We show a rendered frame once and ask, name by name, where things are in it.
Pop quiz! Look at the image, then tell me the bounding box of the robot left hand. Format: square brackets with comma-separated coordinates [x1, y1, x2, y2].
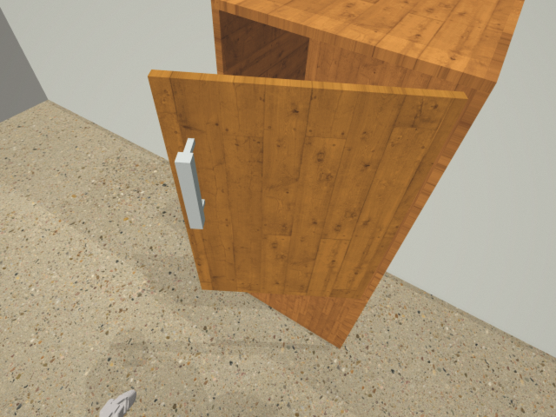
[99, 390, 136, 417]

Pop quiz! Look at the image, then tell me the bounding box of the handle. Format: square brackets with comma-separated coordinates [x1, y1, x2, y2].
[175, 138, 205, 229]

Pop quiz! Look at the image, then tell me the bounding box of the cupboard door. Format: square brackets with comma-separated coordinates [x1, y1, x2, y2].
[148, 69, 468, 299]

